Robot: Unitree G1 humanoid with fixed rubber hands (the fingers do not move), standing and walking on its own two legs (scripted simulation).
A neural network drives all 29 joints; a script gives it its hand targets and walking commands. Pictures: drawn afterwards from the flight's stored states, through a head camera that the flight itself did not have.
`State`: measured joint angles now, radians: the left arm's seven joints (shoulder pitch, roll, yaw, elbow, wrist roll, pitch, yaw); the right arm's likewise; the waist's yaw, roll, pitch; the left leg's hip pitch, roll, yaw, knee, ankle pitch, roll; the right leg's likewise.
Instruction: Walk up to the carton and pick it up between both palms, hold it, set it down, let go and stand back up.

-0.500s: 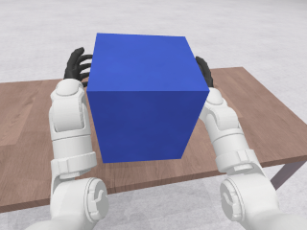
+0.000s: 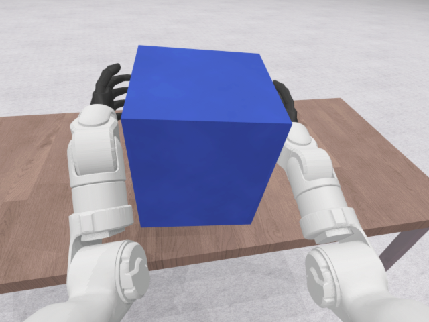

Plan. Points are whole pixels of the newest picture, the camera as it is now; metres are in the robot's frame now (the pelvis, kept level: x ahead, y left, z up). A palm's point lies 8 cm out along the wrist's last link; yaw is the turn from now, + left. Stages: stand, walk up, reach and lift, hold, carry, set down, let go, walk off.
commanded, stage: hold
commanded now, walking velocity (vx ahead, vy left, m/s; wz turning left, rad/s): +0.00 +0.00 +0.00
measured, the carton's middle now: (199, 141) +0.37 +0.01 +0.19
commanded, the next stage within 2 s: set down in 1.60 s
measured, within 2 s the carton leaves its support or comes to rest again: neither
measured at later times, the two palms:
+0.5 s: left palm (102, 122) +0.37 +0.17 +0.23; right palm (280, 126) +0.37 -0.14 +0.22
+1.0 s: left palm (100, 111) +0.38 +0.17 +0.25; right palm (279, 117) +0.38 -0.14 +0.23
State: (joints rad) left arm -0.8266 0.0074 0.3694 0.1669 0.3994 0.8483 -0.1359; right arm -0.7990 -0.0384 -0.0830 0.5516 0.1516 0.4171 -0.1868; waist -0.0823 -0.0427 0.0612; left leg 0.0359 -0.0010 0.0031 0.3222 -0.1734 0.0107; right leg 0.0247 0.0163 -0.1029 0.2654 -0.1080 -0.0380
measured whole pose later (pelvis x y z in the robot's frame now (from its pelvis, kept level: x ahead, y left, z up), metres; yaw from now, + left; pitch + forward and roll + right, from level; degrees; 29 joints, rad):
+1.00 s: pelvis +0.01 +0.00 +0.00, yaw +1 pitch -11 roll -1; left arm -0.80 0.01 0.38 0.15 0.39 0.86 -0.15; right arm -0.82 -0.05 -0.04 0.56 0.18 0.45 -0.21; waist -0.09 -0.05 0.05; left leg 0.06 0.00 -0.01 0.31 -0.18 0.01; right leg 0.06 0.02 -0.10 0.25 -0.12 -0.04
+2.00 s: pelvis +0.01 +0.01 +0.00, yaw +0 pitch -10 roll -1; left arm -0.79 -0.02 0.37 0.16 0.43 0.69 -0.16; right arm -0.75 0.02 -0.16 0.52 0.05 0.29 -0.16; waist -0.10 -0.04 0.09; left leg 0.05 -0.02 0.01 0.32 -0.18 0.03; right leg 0.04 0.00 -0.08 0.27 -0.13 -0.02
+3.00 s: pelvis +0.02 +0.02 +0.00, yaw +2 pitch -7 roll -1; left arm -0.67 -0.04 0.27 0.41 0.34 0.39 -0.04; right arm -0.61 0.03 -0.26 0.69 -0.08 -0.07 -0.12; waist -0.08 -0.06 0.09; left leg -0.02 -0.02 0.01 0.32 -0.19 0.04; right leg 0.00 0.00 -0.10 0.24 -0.12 -0.01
